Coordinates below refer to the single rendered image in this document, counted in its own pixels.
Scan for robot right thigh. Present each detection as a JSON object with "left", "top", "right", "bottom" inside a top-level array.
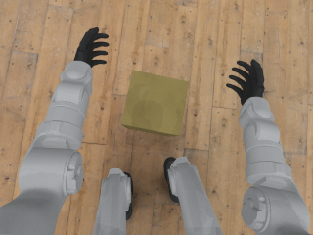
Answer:
[{"left": 167, "top": 162, "right": 224, "bottom": 235}]

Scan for left robot hand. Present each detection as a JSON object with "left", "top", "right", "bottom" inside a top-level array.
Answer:
[{"left": 74, "top": 27, "right": 110, "bottom": 68}]

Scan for left robot upper arm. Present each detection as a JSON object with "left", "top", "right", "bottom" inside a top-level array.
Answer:
[{"left": 0, "top": 147, "right": 84, "bottom": 235}]

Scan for right robot upper arm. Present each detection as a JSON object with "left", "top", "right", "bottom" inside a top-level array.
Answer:
[{"left": 241, "top": 185, "right": 313, "bottom": 235}]

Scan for carton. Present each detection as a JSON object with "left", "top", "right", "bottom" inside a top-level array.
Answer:
[{"left": 121, "top": 70, "right": 190, "bottom": 137}]

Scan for right robot hand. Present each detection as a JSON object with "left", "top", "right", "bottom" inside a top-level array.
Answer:
[{"left": 226, "top": 59, "right": 265, "bottom": 105}]

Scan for left robot forearm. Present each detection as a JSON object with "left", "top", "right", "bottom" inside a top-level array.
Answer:
[{"left": 18, "top": 60, "right": 93, "bottom": 190}]

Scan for left robot shin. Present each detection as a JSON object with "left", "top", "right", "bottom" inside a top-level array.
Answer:
[{"left": 101, "top": 168, "right": 130, "bottom": 212}]

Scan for right robot forearm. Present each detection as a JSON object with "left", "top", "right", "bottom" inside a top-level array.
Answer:
[{"left": 238, "top": 96, "right": 310, "bottom": 229}]

